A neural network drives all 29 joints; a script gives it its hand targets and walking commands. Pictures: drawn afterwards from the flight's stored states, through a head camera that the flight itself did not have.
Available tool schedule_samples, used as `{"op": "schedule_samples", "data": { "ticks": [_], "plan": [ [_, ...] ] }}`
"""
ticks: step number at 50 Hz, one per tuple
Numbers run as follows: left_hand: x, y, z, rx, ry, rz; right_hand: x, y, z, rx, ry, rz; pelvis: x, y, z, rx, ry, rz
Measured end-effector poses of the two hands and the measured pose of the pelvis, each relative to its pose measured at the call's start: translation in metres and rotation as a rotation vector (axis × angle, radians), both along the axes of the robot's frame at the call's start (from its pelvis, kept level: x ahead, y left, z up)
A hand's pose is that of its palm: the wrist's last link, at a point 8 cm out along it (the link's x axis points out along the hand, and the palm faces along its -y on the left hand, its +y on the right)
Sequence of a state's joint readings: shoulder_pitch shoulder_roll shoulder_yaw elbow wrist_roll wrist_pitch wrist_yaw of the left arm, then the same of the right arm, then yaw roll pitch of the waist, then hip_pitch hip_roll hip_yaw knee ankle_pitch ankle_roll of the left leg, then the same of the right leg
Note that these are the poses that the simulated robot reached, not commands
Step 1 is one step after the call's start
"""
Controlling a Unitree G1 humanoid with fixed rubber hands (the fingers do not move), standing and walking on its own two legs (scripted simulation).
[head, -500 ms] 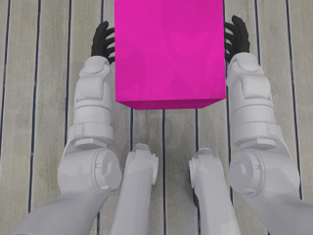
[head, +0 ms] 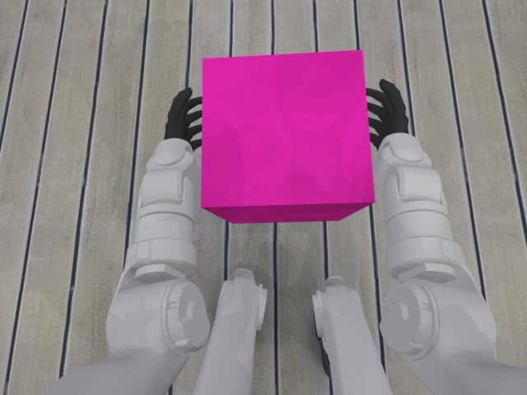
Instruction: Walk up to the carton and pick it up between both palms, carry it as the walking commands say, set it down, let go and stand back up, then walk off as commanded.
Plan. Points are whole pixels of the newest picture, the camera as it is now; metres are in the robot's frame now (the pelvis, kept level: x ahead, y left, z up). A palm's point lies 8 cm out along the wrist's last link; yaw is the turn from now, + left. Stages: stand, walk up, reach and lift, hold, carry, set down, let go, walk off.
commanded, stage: reach and lift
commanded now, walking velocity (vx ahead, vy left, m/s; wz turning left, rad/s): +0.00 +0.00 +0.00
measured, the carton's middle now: (283, 155) +0.48 +0.03 -0.13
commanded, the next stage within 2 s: none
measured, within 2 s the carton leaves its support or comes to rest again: neither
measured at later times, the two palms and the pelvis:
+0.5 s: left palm (165, 136) +0.44 +0.18 +0.01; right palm (418, 130) +0.46 -0.12 +0.02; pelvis +0.02 +0.00 +0.07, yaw +0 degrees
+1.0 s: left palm (144, 130) +0.42 +0.17 +0.08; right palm (458, 121) +0.44 -0.13 +0.09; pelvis +0.04 +0.00 +0.13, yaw +1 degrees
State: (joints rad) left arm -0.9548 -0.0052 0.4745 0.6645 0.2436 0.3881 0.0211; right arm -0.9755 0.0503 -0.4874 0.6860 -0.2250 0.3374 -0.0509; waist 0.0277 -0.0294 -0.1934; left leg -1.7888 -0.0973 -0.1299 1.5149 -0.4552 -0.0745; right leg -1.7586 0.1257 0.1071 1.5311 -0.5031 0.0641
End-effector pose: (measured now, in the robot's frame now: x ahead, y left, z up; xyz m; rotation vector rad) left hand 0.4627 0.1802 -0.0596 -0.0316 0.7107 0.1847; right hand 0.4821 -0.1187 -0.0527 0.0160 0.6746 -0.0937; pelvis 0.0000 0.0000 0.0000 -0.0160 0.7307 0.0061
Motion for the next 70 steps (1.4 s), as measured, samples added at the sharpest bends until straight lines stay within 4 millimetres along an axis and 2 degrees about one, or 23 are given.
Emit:
{"op": "schedule_samples", "data": {
  "ticks": [56,70],
  "plan": [
    [-0.049,-0.010,0.161,-0.011,-0.002,0.008,-0.050,-0.011,0.162,-0.002,0.000,-0.004,0.048,0.000,0.145,0.010,-0.263,0.009],
    [-0.062,-0.010,0.201,-0.006,-0.007,0.005,-0.063,-0.011,0.201,-0.009,-0.004,0.001,0.056,0.003,0.175,0.013,-0.366,0.005]
  ]
}}
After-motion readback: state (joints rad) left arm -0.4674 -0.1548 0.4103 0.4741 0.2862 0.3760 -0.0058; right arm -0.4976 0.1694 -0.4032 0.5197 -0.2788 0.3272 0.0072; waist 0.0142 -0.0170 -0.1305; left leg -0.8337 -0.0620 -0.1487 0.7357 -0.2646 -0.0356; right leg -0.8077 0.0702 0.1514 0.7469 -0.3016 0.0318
